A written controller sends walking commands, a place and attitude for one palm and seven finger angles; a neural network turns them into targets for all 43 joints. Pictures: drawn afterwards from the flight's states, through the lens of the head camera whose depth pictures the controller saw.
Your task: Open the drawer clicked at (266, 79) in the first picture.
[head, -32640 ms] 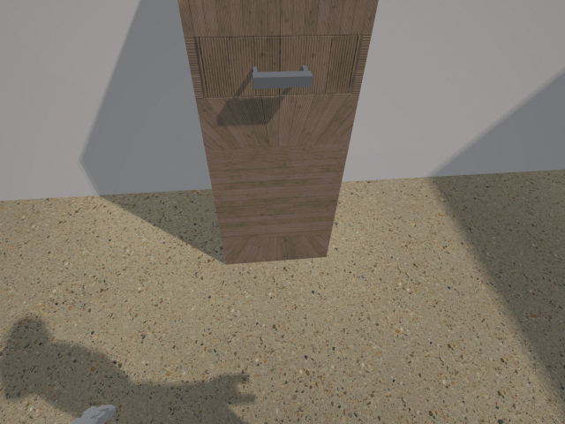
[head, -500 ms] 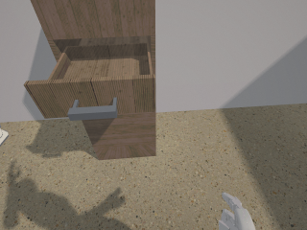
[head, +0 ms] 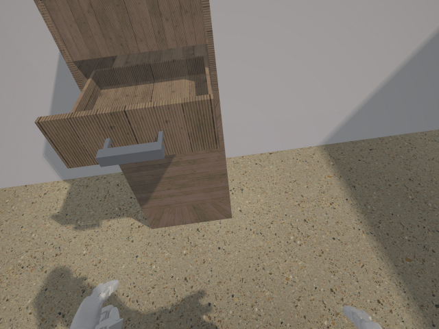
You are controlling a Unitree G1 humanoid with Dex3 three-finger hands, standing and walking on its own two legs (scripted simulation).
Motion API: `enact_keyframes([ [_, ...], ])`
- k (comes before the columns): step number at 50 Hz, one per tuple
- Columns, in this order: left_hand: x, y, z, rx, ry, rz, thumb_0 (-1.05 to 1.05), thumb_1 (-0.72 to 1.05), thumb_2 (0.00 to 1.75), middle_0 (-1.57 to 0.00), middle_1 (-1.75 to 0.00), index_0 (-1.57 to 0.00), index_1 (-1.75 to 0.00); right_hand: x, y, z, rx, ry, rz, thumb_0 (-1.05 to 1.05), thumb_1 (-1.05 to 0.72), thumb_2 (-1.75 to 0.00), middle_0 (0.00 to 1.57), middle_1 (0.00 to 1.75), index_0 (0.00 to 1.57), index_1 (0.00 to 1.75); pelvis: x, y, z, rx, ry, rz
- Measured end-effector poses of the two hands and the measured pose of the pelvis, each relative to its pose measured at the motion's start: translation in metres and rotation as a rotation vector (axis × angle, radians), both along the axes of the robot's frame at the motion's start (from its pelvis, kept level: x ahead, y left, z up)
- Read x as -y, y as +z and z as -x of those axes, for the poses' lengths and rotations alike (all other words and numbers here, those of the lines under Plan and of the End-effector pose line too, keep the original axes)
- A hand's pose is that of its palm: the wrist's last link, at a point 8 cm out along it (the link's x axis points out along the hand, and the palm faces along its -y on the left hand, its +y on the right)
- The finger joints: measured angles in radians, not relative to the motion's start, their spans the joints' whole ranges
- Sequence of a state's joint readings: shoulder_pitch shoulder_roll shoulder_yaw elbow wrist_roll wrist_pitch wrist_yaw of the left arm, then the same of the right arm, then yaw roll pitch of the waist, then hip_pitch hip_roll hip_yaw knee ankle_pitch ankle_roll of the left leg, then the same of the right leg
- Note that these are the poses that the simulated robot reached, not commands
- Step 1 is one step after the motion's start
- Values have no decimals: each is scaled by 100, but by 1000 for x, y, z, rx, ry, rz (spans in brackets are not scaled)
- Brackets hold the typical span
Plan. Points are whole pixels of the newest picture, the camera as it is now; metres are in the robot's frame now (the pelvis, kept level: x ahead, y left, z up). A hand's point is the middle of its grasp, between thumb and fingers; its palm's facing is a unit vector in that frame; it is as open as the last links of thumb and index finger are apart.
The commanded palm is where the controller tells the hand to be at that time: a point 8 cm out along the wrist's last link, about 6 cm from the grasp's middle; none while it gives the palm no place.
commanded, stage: let the arm hang, fingers relaxed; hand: left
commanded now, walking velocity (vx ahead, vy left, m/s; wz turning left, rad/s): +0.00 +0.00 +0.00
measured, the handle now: (132, 146) +0.48 +0.20 +0.10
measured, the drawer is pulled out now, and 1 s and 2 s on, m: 0.30 0.30 0.30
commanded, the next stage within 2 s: look to check the result in 0.88 s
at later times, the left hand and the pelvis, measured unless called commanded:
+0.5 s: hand out of the picture -0.05 +0.17 -0.14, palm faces +0.06 -0.96 -0.28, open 7.4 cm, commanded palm none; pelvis -0.01 -0.02 +0.02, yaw +1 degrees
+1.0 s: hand out of the picture +0.01 +0.15 -0.15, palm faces +0.06 -0.98 -0.21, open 7.4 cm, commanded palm none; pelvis +0.01 -0.03 +0.02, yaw +0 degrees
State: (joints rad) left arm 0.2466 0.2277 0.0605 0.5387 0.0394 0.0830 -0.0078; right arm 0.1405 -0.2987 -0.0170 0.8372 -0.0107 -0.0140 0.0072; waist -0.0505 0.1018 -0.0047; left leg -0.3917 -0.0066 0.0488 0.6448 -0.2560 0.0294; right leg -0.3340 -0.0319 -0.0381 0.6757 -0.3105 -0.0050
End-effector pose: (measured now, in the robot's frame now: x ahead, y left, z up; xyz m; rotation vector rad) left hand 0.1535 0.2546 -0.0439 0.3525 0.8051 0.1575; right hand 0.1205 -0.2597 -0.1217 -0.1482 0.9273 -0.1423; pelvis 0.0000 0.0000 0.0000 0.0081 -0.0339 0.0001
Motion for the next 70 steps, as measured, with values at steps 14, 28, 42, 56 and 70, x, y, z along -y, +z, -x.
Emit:
enact_keyframes([
  [14, 28, -83, 202, -628, 271, 179, -1, 97, 90, -21, -30, -20, -30, -15, 1, 168, -594, -41, 22, 1, -91, -90, 20, 30, 20, 30, 14, 14, 7, -3, 38, 24],
  [28, 44, -71, 188, -596, 256, 131, 1, 91, 90, -20, -30, -20, -30, -33, -22, 141, -477, -56, -105, 0, -91, -90, 20, 30, 20, 30, 24, 17, 6, 18, 13, 15],
  [42, 60, -77, 140, -520, 209, 179, 2, 94, 90, -21, -30, -20, -30, -33, -12, 161, -554, -91, -86, 0, -91, -90, 20, 30, 20, 30, 28, 20, -2, 7, 10, 10],
  [56, 63, -74, 148, -593, 229, 179, 1, 91, 90, -20, -30, -20, -30, -27, -11, 138, -551, -87, -75, 0, -91, -90, 20, 30, 20, 30, 27, 22, -16, 5, 4, 8],
  [70, 65, -73, 125, -565, 217, 176, 1, 91, 90, -20, -30, -20, -30, -19, -10, 98, -490, -67, -61, 0, -91, -90, 20, 30, 20, 30, 29, 24, -30, 2, 2, 7],
])
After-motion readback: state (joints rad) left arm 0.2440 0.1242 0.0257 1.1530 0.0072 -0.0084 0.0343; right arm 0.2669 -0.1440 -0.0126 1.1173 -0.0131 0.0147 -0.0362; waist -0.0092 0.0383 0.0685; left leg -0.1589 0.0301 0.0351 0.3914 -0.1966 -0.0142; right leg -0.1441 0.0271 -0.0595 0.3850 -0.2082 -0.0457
